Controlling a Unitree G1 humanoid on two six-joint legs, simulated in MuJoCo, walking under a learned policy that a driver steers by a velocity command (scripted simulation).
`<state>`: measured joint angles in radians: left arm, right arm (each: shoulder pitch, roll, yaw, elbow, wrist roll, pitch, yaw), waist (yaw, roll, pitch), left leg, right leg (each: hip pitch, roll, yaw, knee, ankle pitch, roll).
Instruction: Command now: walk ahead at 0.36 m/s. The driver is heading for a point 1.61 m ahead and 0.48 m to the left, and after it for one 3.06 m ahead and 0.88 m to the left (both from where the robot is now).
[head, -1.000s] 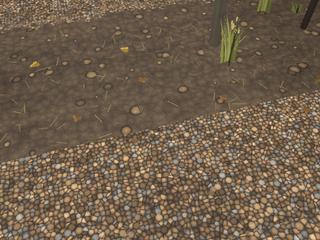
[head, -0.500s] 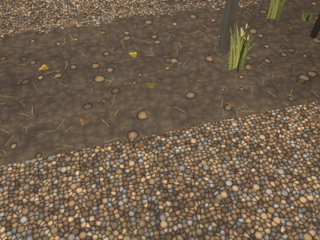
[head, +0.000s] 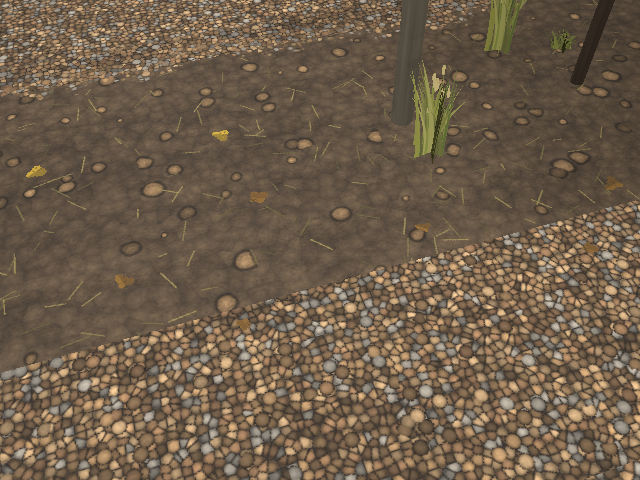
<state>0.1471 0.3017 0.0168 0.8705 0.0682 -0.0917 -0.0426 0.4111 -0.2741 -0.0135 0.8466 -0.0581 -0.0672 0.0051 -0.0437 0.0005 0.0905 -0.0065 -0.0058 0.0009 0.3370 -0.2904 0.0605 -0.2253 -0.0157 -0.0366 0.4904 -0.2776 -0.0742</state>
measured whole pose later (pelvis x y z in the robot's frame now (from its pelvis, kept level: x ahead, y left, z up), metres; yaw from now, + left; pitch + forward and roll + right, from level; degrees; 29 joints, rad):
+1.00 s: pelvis +0.62 +0.10 -0.21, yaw +29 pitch +2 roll +3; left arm 0.04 0.26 0.02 0.67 -0.02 -0.11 0.03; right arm 0.35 -0.25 -0.05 0.91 0.04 -0.06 -0.03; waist -0.05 -0.05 -0.03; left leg -0.13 -0.12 -0.16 0.53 -0.42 0.04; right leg -0.62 -0.07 0.12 0.61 0.07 0.09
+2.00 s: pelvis +1.05 +0.37 -0.21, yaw +22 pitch +3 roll +1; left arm 0.05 0.25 0.07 0.73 0.00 -0.05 -0.05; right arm 0.25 -0.26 -0.07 0.96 0.00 -0.03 -0.05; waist -0.03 -0.02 0.05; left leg -0.12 0.03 0.19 0.78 -0.50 -0.02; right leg -0.53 0.04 -0.05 0.55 -0.09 -0.09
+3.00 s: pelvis +1.32 +0.39 -0.21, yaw -12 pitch +3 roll +0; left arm 0.06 0.27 0.06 0.58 -0.02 -0.03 -0.04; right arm 0.40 -0.30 -0.07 0.89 0.03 -0.06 0.00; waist -0.08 0.00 0.04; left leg -0.15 0.13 0.07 0.91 -0.48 -0.03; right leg -0.49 0.01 -0.05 0.64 -0.20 -0.05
